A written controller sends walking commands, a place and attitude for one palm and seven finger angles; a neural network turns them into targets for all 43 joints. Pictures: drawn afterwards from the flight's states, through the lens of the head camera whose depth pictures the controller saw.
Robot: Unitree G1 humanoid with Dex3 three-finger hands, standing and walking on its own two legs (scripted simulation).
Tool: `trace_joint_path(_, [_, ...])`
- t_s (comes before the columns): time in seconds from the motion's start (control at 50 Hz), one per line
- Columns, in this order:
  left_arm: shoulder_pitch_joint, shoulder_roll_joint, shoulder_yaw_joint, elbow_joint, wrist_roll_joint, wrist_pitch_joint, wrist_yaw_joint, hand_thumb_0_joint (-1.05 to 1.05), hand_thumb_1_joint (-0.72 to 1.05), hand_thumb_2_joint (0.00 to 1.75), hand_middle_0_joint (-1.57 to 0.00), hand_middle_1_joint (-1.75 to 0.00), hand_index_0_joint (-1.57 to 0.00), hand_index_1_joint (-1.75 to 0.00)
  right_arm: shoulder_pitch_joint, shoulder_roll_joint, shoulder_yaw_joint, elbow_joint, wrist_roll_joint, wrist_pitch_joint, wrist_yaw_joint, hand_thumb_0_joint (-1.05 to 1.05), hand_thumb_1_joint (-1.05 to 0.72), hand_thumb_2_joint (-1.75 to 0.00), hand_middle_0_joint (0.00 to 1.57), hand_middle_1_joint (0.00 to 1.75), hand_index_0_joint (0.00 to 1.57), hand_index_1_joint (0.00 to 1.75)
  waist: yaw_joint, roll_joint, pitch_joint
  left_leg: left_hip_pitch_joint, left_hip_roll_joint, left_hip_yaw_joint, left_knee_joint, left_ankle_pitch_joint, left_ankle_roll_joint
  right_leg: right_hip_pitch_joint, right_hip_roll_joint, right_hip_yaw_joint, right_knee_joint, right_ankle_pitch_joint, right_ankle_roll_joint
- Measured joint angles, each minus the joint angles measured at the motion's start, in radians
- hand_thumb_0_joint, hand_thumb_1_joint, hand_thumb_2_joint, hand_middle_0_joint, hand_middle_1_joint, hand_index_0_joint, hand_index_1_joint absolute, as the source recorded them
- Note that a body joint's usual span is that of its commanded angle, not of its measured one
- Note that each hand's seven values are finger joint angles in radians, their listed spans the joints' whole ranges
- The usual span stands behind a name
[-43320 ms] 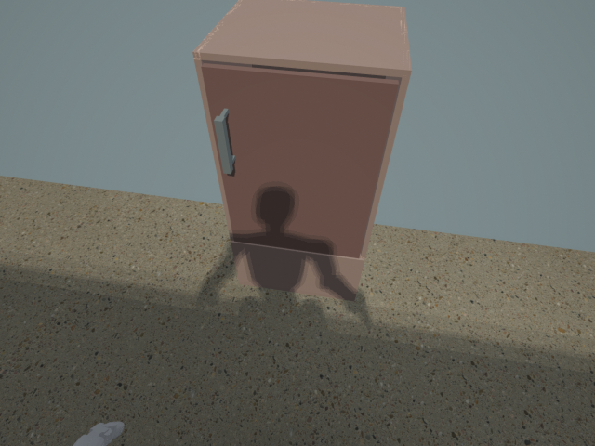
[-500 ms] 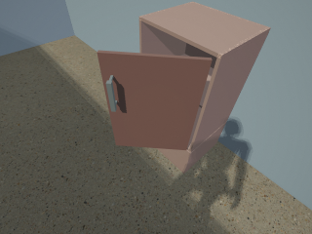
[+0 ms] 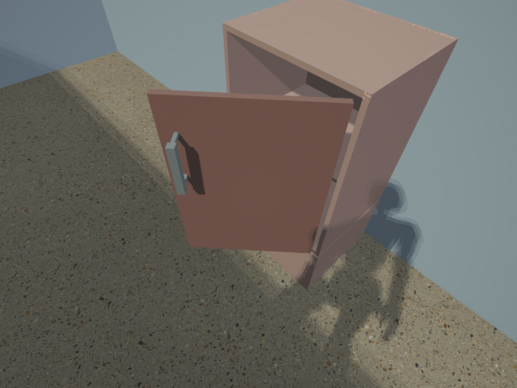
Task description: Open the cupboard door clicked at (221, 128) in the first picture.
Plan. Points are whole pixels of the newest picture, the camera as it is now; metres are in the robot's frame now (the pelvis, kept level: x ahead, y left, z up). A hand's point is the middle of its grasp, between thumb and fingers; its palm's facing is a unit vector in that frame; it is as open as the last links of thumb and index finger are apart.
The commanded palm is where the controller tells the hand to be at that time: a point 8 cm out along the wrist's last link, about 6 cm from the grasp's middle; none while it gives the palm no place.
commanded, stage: shuffle to correct the standing spot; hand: left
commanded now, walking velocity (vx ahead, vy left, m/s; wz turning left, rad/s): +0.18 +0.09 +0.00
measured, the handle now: (178, 164) +0.59 +0.23 -0.05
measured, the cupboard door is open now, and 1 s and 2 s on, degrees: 44 44 44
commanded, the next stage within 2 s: come to a stop and stand still in 0.02 s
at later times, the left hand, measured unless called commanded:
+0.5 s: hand out of the picture +0.11 +0.20 -0.17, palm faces +0.02 -0.97 -0.24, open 7.4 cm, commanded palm none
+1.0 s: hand out of the picture +0.10 +0.17 -0.16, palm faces +0.02 -0.97 -0.25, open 7.4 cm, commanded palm none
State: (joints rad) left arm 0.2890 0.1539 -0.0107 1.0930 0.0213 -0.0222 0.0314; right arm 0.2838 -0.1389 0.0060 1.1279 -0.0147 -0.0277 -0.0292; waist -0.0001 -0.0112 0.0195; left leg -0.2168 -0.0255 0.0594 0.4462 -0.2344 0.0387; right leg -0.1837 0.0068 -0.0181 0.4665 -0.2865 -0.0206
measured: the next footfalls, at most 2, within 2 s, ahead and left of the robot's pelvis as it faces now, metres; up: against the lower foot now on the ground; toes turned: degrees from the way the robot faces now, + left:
right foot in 0.60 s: +0.13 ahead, -0.12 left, +0.00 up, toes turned +0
left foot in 0.74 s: +0.11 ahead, +0.09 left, +0.00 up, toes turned +3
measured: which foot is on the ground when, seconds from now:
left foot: down 0.00-0.60, up 0.62-0.72, down 0.74-1.00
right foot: down 0.00-0.24, up 0.26-0.58, down 0.60-1.00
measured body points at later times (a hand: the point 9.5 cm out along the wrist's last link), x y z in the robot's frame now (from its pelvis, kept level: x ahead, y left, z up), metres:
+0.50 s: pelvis +0.06 +0.01 +0.00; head +0.11 +0.02 +0.45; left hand +0.11 +0.26 -0.15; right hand +0.07 -0.20 -0.16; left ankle +0.00 +0.09 -0.74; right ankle +0.07 -0.11 -0.71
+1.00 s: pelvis +0.05 -0.02 +0.00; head +0.04 -0.03 +0.45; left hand +0.10 +0.22 -0.14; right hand +0.11 -0.27 -0.15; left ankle +0.07 +0.09 -0.74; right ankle +0.08 -0.12 -0.74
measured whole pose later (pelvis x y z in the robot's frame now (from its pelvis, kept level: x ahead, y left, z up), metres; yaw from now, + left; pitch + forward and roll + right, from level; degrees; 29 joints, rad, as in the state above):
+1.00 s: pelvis +0.05 -0.02 +0.00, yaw +1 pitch -2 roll +0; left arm 0.26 0.20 0.00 0.98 0.02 -0.01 0.02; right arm 0.24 -0.22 -0.02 0.98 -0.02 -0.01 -0.01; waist -0.01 0.01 0.01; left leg -0.22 0.00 0.05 0.47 -0.22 0.02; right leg -0.23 -0.01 -0.06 0.48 -0.21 -0.02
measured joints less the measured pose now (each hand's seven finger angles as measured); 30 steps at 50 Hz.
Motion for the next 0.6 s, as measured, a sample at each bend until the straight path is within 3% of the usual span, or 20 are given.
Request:
trace_joint_path(0.18, [0.047,0.0,0.023,-0.015,0.004,-0.003,-0.009,0.0,0.91,0.9,-0.2,-0.3,-0.19,-0.3,0.023,-0.014,-0.006,-0.015,-0.01,0.013,0.01,0.0,-0.91,-0.9,0.2,0.3,0.2,0.3,0.014,0.008,-0.018,-0.017,0.02,0.0,0.142,-0.123,-0.007,0.034,0.013,-0.015,0.045,-0.083,-0.001])
trace_joint_path(0.28, [0.047,0.008,0.021,0.005,-0.003,0.02,0.009,0.0,0.91,0.9,-0.2,-0.3,-0.19,-0.3,-0.001,0.001,-0.001,-0.03,-0.001,-0.012,-0.011,0.0,-0.91,-0.9,0.2,0.3,0.2,0.3,0.015,-0.034,0.01,0.043,-0.01,0.026,0.083,-0.128,0.028,0.006,-0.021,-0.008,0.151,-0.115,0.013])
trace_joint_path(0.36, [-0.01,0.006,0.02,-0.011,-0.003,0.044,0.016,0.0,0.91,0.9,-0.2,-0.3,-0.19,-0.3,-0.023,0.0,-0.006,-0.051,0.001,-0.011,-0.033,0.0,-0.91,-0.9,0.2,0.3,0.2,0.3,0.003,-0.013,0.057,0.088,-0.017,0.023,0.005,-0.089,0.04,-0.089,-0.031,-0.014,0.293,-0.209,0.017])
trace_joint_path(0.48, [-0.107,0.025,0.043,-0.076,0.002,0.049,0.012,0.0,0.91,0.9,-0.2,-0.3,-0.19,-0.3,-0.043,0.009,-0.02,-0.059,-0.006,0.019,-0.027,0.0,-0.91,-0.9,0.2,0.3,0.2,0.3,-0.004,0.013,0.111,0.106,-0.013,0.006,-0.029,-0.069,0.029,-0.197,-0.046,-0.018,0.313,-0.118,0.015])
trace_joint_path(0.56, [-0.14,0.033,0.054,-0.105,0.003,0.05,0.008,0.0,0.91,0.9,-0.2,-0.3,-0.19,-0.3,-0.049,0.007,-0.031,-0.061,-0.012,0.029,-0.02,0.0,-0.91,-0.9,0.2,0.3,0.2,0.3,-0.004,0.021,0.113,0.102,-0.005,0.007,0.0,-0.09,0.013,-0.196,-0.047,-0.02,0.267,-0.054,0.01])
trace_joint_path(0.6, [-0.128,0.039,0.044,-0.111,0.003,0.023,0.012,0.0,0.91,0.9,-0.2,-0.3,-0.19,-0.3,-0.038,-0.005,-0.038,-0.066,0.003,0.034,-0.008,0.01,-0.91,-0.9,0.2,0.3,0.2,0.3,-0.004,0.024,0.085,0.052,0.003,0.005,0.102,-0.124,-0.004,-0.147,-0.049,-0.024,0.145,0.135,0.007])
